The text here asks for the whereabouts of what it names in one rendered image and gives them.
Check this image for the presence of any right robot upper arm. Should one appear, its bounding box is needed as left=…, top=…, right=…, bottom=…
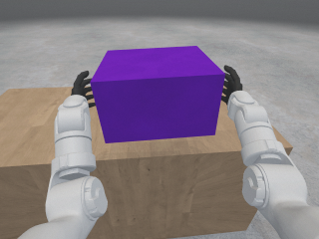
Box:
left=242, top=163, right=319, bottom=239

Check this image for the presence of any robot right forearm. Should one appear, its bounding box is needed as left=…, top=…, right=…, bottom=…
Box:
left=227, top=91, right=308, bottom=200

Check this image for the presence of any robot right hand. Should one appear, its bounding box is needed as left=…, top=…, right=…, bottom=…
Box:
left=221, top=65, right=243, bottom=105

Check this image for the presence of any robot left forearm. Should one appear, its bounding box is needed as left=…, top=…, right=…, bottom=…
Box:
left=45, top=95, right=97, bottom=220

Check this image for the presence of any carton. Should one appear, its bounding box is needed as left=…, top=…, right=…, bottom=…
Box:
left=90, top=46, right=225, bottom=143

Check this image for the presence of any robot left hand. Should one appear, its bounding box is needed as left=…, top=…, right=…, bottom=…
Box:
left=71, top=71, right=96, bottom=108

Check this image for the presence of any left robot upper arm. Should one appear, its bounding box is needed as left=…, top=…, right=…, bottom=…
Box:
left=17, top=175, right=108, bottom=239

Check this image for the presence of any pedestal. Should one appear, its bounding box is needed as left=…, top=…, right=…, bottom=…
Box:
left=0, top=86, right=293, bottom=239

